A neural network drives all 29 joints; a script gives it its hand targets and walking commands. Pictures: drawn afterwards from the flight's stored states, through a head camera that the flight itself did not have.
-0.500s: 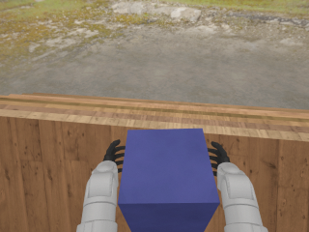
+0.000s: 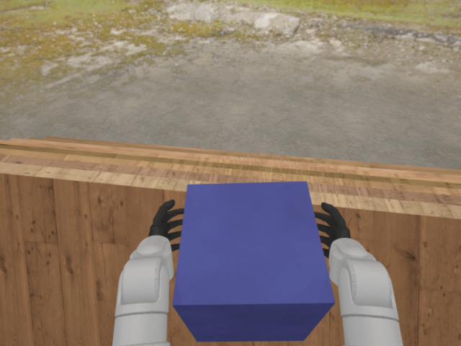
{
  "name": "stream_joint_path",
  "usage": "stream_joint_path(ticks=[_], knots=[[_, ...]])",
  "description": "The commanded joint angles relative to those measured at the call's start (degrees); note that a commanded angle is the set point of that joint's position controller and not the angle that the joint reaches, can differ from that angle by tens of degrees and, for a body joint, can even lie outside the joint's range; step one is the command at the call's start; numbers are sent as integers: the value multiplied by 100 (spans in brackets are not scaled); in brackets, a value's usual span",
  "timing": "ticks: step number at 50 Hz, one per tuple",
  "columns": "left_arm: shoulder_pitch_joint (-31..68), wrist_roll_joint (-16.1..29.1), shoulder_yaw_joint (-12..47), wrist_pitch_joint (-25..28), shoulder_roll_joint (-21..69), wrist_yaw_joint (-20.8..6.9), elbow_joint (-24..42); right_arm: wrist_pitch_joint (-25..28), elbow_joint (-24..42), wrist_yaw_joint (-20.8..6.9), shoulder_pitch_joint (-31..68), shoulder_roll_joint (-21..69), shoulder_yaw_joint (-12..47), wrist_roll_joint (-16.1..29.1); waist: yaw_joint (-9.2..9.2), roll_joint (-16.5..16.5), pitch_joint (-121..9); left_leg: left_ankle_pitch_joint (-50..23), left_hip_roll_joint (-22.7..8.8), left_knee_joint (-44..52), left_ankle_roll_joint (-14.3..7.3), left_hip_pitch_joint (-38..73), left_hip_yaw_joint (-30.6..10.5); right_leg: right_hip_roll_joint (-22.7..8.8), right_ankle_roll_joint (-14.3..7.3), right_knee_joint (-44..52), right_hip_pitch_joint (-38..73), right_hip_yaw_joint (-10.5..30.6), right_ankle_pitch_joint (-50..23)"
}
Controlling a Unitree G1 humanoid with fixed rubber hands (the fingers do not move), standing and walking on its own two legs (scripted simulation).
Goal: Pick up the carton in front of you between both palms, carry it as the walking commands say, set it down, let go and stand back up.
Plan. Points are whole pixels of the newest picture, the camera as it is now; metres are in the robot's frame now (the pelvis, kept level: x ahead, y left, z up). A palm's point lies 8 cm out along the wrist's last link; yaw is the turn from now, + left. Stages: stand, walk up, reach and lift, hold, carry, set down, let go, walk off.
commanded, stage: carry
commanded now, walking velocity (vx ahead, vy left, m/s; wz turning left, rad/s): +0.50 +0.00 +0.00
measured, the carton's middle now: (248, 266) +0.29 +0.00 +0.01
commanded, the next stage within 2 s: none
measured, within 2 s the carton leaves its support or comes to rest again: neither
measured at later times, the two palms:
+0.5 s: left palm (163, 161) +0.49 +0.18 +0.10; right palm (298, 159) +0.50 -0.12 +0.10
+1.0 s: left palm (190, 100) +0.81 +0.16 +0.09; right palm (286, 102) +0.81 -0.14 +0.08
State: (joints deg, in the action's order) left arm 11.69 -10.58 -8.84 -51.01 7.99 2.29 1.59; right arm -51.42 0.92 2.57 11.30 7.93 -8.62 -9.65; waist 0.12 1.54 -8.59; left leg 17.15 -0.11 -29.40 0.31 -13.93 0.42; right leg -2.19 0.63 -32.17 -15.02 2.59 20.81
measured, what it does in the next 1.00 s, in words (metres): walks ahead: right foot, then left foot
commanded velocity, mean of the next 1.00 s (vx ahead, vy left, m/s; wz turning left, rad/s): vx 0.50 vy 0.00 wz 0.00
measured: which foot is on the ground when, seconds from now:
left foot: down 0.00-0.18, up 0.20-0.48, down 0.50-1.00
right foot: up 0.00-0.16, down 0.18-0.52, up 0.54-0.98, down 1.00-1.00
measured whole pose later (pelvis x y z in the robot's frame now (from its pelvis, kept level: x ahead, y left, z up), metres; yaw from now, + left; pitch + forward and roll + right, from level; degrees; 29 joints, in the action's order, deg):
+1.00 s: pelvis +0.57 +0.01 -0.02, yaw +0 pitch +3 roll -1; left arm 1.4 -3.8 -3.5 -69.5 7.3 6.5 29.6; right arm -70.4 28.9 7.2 1.5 7.3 -2.8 -3.4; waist 0.4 -1.3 -6.3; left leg 28.3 -4.0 -21.5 1.7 5.8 11.3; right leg -2.2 -3.3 -28.2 -28.1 -14.0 4.5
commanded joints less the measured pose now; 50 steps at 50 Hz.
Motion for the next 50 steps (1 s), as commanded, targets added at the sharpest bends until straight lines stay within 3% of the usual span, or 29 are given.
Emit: stream_joint_path(ticks=[1,2,3,4,6,8,9,10,11,12,13,14,17,21,23,24,25,26,27,28,29,31,33,35,41,46,48,49,50], knots=[[2921,1895,3995,-459,4926,-961,799,-317,773,-986,2916,4867,3887,1807,107,-1710,-227,1168,-1818,1805,-894,1517,-2600,164,15,-959,-2371,-872,762],[2943,2047,4185,-613,4908,-913,1027,-463,1006,-874,2749,4777,3894,1819,155,-1581,-75,245,-1970,1760,-1158,1687,-2776,47,-38,-900,-2678,-812,958],[2871,2200,4287,-740,4944,-869,1161,-604,1290,-779,2677,4745,3913,1846,156,-1270,-220,-490,-1915,1597,-1181,1803,-2448,15,-68,-753,-2566,-794,981],[2678,2307,4360,-849,4961,-820,1328,-734,1589,-704,2557,4739,3987,1918,139,-1063,-464,-966,-1790,1443,-1080,1920,-2010,74,-80,-415,-2305,-873,743],[2238,2388,4415,-1041,4946,-717,1656,-955,2082,-622,2317,4780,4156,2063,92,-1088,-876,-1450,-1388,1099,-769,1761,-1035,338,-64,356,-1338,-1286,-48],[1783,2394,4386,-1226,5023,-627,1948,-1156,2415,-601,1957,4812,4288,2219,7,-824,-1192,-831,-975,396,-429,392,-113,309,-98,1234,956,-1386,-849],[1461,2370,4326,-1324,5012,-583,2071,-1261,2581,-596,1839,4767,4340,2288,-86,-316,-1415,-427,-761,-443,-228,-773,278,-342,-264,1453,2385,-545,-548],[1213,2276,4224,-1402,4905,-533,2143,-1396,2847,-600,1871,4718,4405,2396,-183,1164,-1410,650,-292,-1897,25,-2318,853,-1788,-837,1837,3166,1635,92],[1167,2200,4128,-1464,4907,-488,2194,-1509,3061,-623,2128,4675,4524,2530,-205,1431,-989,1417,-196,-2402,-63,-3209,517,-2398,-1447,1962,3144,2680,-434],[1144,2236,4136,-1542,4999,-467,2435,-1584,3126,-649,2068,4746,4589,2655,-186,896,-731,1657,-483,-2776,-134,-3458,209,-2457,-1596,1908,2893,2535,-889],[1251,2310,4184,-1604,5061,-452,2641,-1625,3160,-663,2042,4811,4587,2719,-181,474,-653,1516,-587,-2912,-156,-3519,182,-2274,-1483,1845,2772,2075,-1335],[1428,2387,4250,-1650,5061,-437,2811,-1651,3158,-654,2020,4833,4563,2748,-187,234,-675,1248,-661,-2657,-136,-3487,207,-2114,-1285,1960,2696,1626,-1281],[1584,2624,4417,-1748,4909,-417,3075,-1696,3147,-529,1766,4817,4440,2629,-144,439,-647,235,-472,-1535,2,-2664,596,-1507,-846,2104,2152,314,-1677],[1407,2763,4438,-1875,4525,-397,3078,-1790,3109,-322,1408,4486,4155,2355,-158,782,-359,-622,-197,-287,-33,-1518,1108,-1217,-675,1993,1372,-568,-1984],[1441,2793,4409,-1942,4377,-383,3089,-1847,3096,-269,1344,4371,4053,2300,-78,705,-409,-1119,-35,73,-107,-420,1405,-1119,-510,1484,846,-905,-2154],[1466,2796,4396,-1979,4309,-377,3106,-1876,3067,-255,1304,4310,4004,2286,-19,548,-585,-961,122,87,-149,371,1620,-951,-395,851,524,-1181,-2464],[1481,2800,4364,-2017,4223,-369,3099,-1908,3029,-249,1267,4250,3949,2270,54,329,-862,-607,72,98,-198,1365,1558,-736,-256,-30,41,-1461,-2552],[1577,2792,4304,-2069,4093,-369,3117,-1938,2980,-237,1215,4155,3876,2239,192,-460,-1035,383,-933,748,-386,2155,-16,-401,-2,-1440,-848,-1575,-1577],[1702,2810,4332,-2132,4081,-382,3231,-1934,2909,-234,1313,4081,3849,2208,182,-1890,-1143,995,-2434,1708,-1174,2737,-2872,266,170,-3047,-2189,-1356,337],[1737,2842,4401,-2150,4186,-408,3155,-1943,2972,-258,1339,4234,3901,2290,155,-1590,-1083,545,-2656,1924,-1410,2579,-3248,-48,-3,-3855,-2624,-574,763],[1771,2840,4410,-2134,4381,-450,3111,-1922,3056,-301,1492,4470,4006,2363,149,-1174,-1091,-156,-2491,1804,-1361,2303,-2751,-305,-154,-4099,-2654,-405,569],[1703,2774,4428,-2029,4882,-535,2990,-1837,3263,-417,1838,4928,4279,2521,110,-357,-1051,-735,-2209,1799,-1073,1731,-1757,-643,-257,-3693,-2461,-289,-107],[1468,2608,4403,-1900,5141,-557,2897,-1759,3387,-515,1949,5149,4505,2667,76,-503,-1049,-849,-1924,1978,-827,1446,-974,-579,-234,-2928,-2118,-451,-476],[1208,2421,4369,-1793,5210,-532,2839,-1722,3455,-611,1882,5125,4633,2764,86,-606,-989,-952,-1776,2084,-798,1541,-561,-469,-162,-2320,-2124,-667,-674],[947,2207,4339,-1780,4874,-402,2876,-1765,3315,-713,1511,4597,4538,2750,94,-915,-399,-2244,-1440,1997,-739,1869,331,-220,-77,-517,-2274,-1226,-1557],[1149,2416,4465,-1888,4678,-439,3007,-1842,3145,-638,1244,4392,4290,2492,126,-1124,117,-2932,-1376,1766,-629,1930,749,-76,-250,159,-1829,-1594,-1811],[1139,2498,4480,-1891,4659,-475,2984,-1846,3185,-610,1297,4390,4287,2442,41,-1171,-90,-4055,-1300,921,-496,1872,1057,189,-356,286,-954,-1856,-1678],[1088,2517,4472,-1879,4670,-495,2946,-1845,3211,-600,1270,4392,4301,2421,-40,-1008,-398,-4333,-1096,26,-356,1601,1387,488,-376,505,-19,-2113,-1461],[1036,2520,4438,-1861,4669,-520,2937,-1835,3257,-592,1287,4374,4321,2399,-136,-720,-824,-3566,-905,-1038,-202,838,1411,248,-394,477,1234,-1739,-1202]])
